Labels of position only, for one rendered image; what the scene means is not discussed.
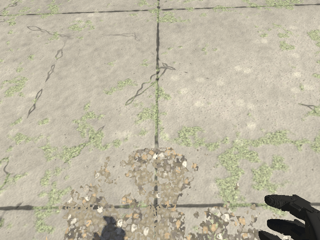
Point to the right robot hand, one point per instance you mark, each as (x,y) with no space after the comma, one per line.
(298,207)

